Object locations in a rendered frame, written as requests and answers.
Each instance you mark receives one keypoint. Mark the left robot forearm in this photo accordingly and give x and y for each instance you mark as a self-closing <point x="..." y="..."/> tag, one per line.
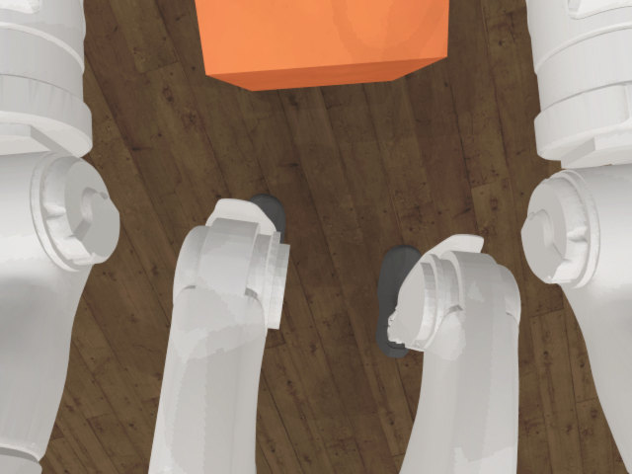
<point x="41" y="82"/>

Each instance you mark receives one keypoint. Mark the carton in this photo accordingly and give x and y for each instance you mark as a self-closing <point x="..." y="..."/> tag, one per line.
<point x="280" y="44"/>

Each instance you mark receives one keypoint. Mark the right robot forearm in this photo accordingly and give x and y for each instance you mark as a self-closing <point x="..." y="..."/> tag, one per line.
<point x="582" y="56"/>

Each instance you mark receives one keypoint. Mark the robot left foot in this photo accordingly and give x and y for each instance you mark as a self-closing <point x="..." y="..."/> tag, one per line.
<point x="273" y="209"/>

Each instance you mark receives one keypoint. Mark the robot foot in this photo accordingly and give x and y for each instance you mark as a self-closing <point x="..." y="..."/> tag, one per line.
<point x="395" y="267"/>
<point x="273" y="209"/>

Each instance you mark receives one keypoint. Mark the robot left upper arm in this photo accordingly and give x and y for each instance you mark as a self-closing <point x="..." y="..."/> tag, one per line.
<point x="56" y="222"/>

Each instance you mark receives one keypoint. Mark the robot right foot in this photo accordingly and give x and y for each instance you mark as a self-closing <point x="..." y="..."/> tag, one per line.
<point x="395" y="267"/>

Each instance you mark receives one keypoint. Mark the robot right upper arm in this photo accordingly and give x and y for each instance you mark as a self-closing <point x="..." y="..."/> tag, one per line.
<point x="578" y="234"/>

